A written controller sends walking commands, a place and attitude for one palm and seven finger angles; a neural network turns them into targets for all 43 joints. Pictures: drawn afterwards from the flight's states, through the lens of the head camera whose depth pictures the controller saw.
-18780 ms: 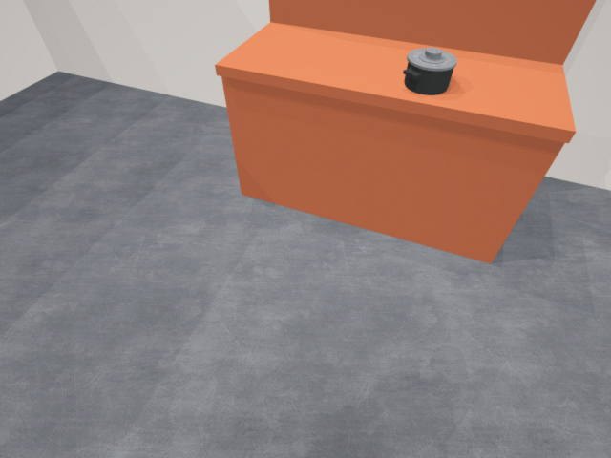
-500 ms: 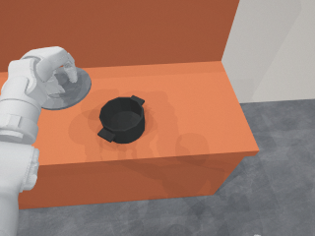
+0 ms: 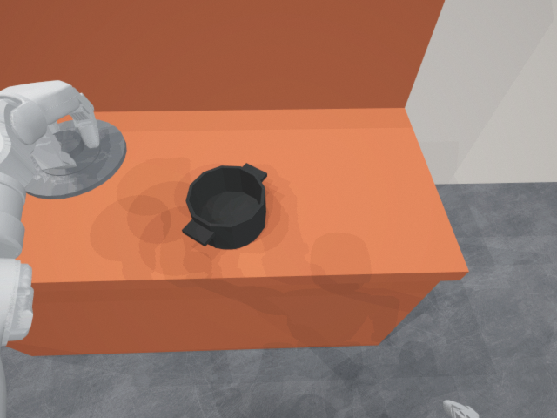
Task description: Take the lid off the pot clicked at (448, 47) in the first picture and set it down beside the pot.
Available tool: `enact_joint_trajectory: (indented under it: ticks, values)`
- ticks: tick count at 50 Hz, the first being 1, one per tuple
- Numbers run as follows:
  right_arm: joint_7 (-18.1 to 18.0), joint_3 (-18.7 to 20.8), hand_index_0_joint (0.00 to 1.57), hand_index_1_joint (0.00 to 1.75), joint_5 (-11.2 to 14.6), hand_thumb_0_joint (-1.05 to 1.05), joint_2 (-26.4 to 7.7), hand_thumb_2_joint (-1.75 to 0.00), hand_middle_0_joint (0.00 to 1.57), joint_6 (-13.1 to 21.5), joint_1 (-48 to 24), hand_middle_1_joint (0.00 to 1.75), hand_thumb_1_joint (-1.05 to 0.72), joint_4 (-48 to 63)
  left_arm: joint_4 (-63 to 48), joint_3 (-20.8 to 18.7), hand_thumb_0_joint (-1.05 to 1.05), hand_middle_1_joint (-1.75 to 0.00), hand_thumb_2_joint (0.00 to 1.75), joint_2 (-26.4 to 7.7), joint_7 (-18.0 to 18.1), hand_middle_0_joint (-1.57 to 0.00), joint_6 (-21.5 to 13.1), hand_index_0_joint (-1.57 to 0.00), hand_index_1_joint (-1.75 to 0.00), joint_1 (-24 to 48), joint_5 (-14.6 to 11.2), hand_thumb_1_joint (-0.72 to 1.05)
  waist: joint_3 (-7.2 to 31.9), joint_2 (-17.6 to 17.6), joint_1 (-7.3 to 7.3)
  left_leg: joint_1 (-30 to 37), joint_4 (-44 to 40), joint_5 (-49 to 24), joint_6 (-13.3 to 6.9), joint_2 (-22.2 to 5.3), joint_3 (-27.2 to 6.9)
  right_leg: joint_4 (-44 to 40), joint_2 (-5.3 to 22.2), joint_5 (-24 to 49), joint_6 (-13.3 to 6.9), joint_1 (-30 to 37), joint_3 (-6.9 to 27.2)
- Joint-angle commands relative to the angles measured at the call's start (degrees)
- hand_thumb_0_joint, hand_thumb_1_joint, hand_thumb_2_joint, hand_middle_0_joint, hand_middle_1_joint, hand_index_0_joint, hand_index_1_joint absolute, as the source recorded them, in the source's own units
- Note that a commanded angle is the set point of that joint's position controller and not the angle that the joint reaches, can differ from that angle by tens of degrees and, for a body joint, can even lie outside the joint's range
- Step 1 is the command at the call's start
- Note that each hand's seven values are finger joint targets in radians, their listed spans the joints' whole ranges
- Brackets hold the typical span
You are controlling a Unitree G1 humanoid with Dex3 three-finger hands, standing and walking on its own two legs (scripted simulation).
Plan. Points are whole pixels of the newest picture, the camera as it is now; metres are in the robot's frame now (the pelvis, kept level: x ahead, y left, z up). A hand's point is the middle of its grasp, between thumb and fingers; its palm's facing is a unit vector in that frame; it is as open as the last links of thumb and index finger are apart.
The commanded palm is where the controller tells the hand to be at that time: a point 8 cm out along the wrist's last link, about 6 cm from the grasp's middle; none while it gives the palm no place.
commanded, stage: move the lid sideways beside the pot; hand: left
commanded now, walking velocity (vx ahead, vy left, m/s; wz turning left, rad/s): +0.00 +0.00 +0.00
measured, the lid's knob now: (64, 145) +0.47 +0.32 +0.12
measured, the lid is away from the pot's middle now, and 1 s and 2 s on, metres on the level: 0.22 0.25 0.25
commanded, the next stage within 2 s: lower the lid onto the table in 0.36 s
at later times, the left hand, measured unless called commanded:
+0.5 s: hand (47, 137) +0.46 +0.32 +0.15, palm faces -0.37 -0.09 -0.92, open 6.9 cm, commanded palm +0.48 +0.33 +0.22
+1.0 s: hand (48, 158) +0.45 +0.34 +0.12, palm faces -0.41 -0.11 -0.90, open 6.9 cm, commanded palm +0.48 +0.34 +0.18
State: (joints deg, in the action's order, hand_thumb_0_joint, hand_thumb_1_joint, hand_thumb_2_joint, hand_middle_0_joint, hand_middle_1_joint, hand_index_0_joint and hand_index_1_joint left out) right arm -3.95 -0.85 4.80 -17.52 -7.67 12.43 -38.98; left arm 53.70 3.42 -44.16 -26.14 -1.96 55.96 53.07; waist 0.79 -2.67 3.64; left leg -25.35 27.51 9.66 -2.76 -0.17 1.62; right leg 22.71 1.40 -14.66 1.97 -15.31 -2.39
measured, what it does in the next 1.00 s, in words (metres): stands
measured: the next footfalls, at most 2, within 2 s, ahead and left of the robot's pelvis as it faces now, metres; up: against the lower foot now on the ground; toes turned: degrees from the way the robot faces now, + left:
none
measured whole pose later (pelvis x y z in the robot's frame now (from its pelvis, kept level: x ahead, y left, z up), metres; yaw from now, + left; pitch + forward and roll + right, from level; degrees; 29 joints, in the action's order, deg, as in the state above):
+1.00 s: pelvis +0.00 +0.01 -0.01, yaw -1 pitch +11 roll -3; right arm -5.2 -0.4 4.5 -17.9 -8.2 15.5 -40.2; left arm 58.7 -1.5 -49.4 -25.3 -8.5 55.2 55.1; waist 1.6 -2.0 5.4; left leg -31.4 31.7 11.5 -3.3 -0.9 2.0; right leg 25.1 0.8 -15.3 2.2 -20.7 -1.8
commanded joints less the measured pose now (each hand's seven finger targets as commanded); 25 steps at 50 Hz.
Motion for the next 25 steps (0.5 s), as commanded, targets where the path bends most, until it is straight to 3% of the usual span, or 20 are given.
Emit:
enact_joint_trajectory:
  ticks: [1, 3, 6, 7, 10, 11, 13, 16, 20, 22, 23, 24, 25]
  values:
    - [-1.49, 3.37, 0.20, 0.30, 0.04, 0.00, -10.16, -0.90, 0.20, 2.18, 2.04, 0.30, -0.90, 4.53, -15.15, -6.21, 0.00, -1.08, 1.01, -20.99, 2.66, -0.75, -1.68, -0.93, -1.16, 34.50, -0.13, 0.57, 25.67, -4.80, 1.19, 26.77, 0.86, -15.28, -2.62, 0.00, -2.55, -2.38, -3.11, 14.25, -3.75, -5.32, -1.16]
    - [-1.73, 3.32, 0.20, 0.30, -0.06, 0.00, -9.83, -0.90, 0.20, 2.32, 2.68, 0.30, -0.90, 4.21, -15.09, -4.77, 0.00, -1.08, 1.01, -19.47, 2.56, -0.75, -2.23, -0.93, -1.16, 35.37, 0.18, 0.57, 26.12, -7.07, 1.74, 28.36, 0.99, -15.58, -2.54, -0.06, -2.86, -2.38, -3.37, 13.37, -3.68, -6.68, -1.51]
    - [-2.01, 3.12, 0.20, 0.30, 0.06, 0.00, -10.45, -0.90, 0.20, 2.57, 3.33, 0.30, -0.90, 3.62, -9.93, -7.64, 0.00, -1.08, 1.01, -22.99, 2.53, -0.75, -2.93, -0.93, -1.16, 31.84, -0.20, 0.57, 23.72, -4.16, 1.40, 24.53, 0.85, -13.43, -2.71, -0.02, -2.53, -2.44, -3.29, 12.93, -3.76, -5.98, -1.39]
    - [-1.98, 2.99, 0.20, 0.30, 0.13, 0.00, -10.48, -0.90, 0.20, 2.31, 3.55, 0.30, -0.90, 3.35, -9.83, -6.46, 0.00, -1.08, 1.01, -22.27, 2.37, -0.75, -2.84, -0.93, -1.16, 32.79, -0.10, 0.57, 23.59, -4.05, 1.66, 23.88, 0.63, -12.51, -2.76, -0.04, -2.37, -2.41, -3.36, 12.71, -3.61, -5.69, -1.47]
    - [-2.19, 3.14, 0.20, 0.30, 0.19, 0.00, -10.61, -0.90, 0.20, 2.68, 4.09, 0.30, -0.90, 3.14, -9.92, -6.18, 0.00, -1.08, 1.01, -22.78, 2.41, -0.75, -3.28, -0.93, -1.16, 34.13, 0.76, 0.57, 24.03, -6.08, 1.74, 25.01, 0.73, -12.09, -2.53, -0.27, -2.74, -2.44, -3.59, 11.21, -3.75, -7.20, -1.62]
    - [-2.27, 3.07, 0.20, 0.30, 0.11, 0.00, -10.89, -0.90, 0.20, 2.86, 4.03, 0.30, -0.90, 3.13, -10.27, -7.85, 0.00, -1.08, 1.01, -25.07, 2.54, -0.75, -3.90, -0.93, -1.16, 33.65, 0.82, 0.57, 24.88, -6.72, 1.42, 25.07, 1.07, -13.27, -2.50, -0.36, -2.67, -2.20, -3.44, 11.86, -3.90, -6.82, -1.49]
    - [-2.36, 3.18, 0.20, 0.30, 0.13, 0.00, -10.65, -0.90, 0.20, 2.84, 4.81, 0.30, -0.90, 2.90, -10.17, -5.86, 0.00, -1.08, 1.01, -22.70, 2.21, -0.75, -4.00, -0.93, -1.16, 34.98, 0.65, 0.57, 25.13, -7.72, 1.94, 25.87, 0.97, -13.52, -2.49, -0.44, -2.81, -2.22, -3.63, 11.48, -3.79, -7.60, -1.75]
    - [-2.38, 3.39, 0.20, 0.30, 0.03, 0.00, -11.03, -0.90, 0.20, 2.96, 5.26, 0.30, -0.90, 2.87, -10.79, -7.39, 0.00, -1.08, 1.01, -24.29, 1.96, -0.75, -4.71, -0.93, -1.16, 34.01, 0.19, 0.57, 27.01, -6.41, 1.58, 26.38, 1.53, -15.38, -2.52, -0.56, -2.95, -2.06, -3.61, 12.48, -3.81, -7.13, -1.71]
    - [-2.27, 3.60, 0.20, 0.30, -0.03, 0.00, -11.00, -0.90, 0.20, 2.81, 6.32, 0.30, -0.90, 2.39, -11.67, -5.68, 0.00, -1.08, 1.01, -22.47, 2.06, -0.75, -4.41, -0.93, -1.16, 36.72, 0.61, 0.57, 26.27, -8.08, 2.20, 28.12, 1.14, -15.04, -2.32, -0.83, -3.68, -2.26, -4.05, 10.39, -3.90, -9.71, -2.20]
    - [-2.15, 3.77, 0.20, 0.30, -0.40, 0.00, -11.19, -0.90, 0.20, 2.74, 6.91, 0.30, -0.90, 2.32, -11.66, -9.09, 0.00, -1.08, 1.01, -25.91, 2.59, -0.75, -4.75, -0.93, -1.16, 34.95, 0.92, 0.57, 28.24, -8.40, 1.52, 28.96, 2.24, -19.23, -2.57, -0.77, -3.77, -1.69, -4.06, 12.67, -3.96, -8.61, -1.96]
    - [-2.09, 3.74, 0.20, 0.30, -0.43, 0.00, -11.02, -0.90, 0.20, 2.73, 6.87, 0.30, -0.90, 2.50, -10.51, -9.38, 0.00, -1.08, 1.01, -26.05, 2.76, -0.75, -4.70, -0.93, -1.16, 34.00, 1.14, 0.57, 28.26, -7.70, 1.43, 28.17, 2.19, -19.49, -2.48, -0.57, -3.60, -1.63, -4.01, 13.27, -3.85, -8.01, -2.00]
    - [-2.07, 3.69, 0.20, 0.30, -0.36, 0.00, -11.14, -0.90, 0.20, 2.49, 7.17, 0.30, -0.90, 2.35, -5.72, -10.00, 0.00, -1.08, 1.01, -25.99, 2.85, -0.75, -4.42, -0.93, -1.16, 30.64, 1.29, 0.57, 25.80, -5.34, 1.53, 25.94, 2.21, -18.07, -2.53, -0.46, -3.44, -1.59, -4.14, 12.84, -3.81, -8.58, -2.26]
    - [-1.91, 3.43, 0.20, 0.30, 0.00, 0.00, -11.16, -0.90, 0.20, 2.20, 6.65, 0.30, -0.90, 2.31, -3.65, -7.72, 0.00, -1.08, 1.01, -24.00, 2.63, -0.75, -3.82, -0.93, -1.16, 30.51, 1.24, 0.57, 22.72, -4.31, 1.90, 23.29, 1.58, -15.24, -2.28, -0.46, -3.13, -1.69, -4.09, 11.59, -3.76, -9.26, -2.27]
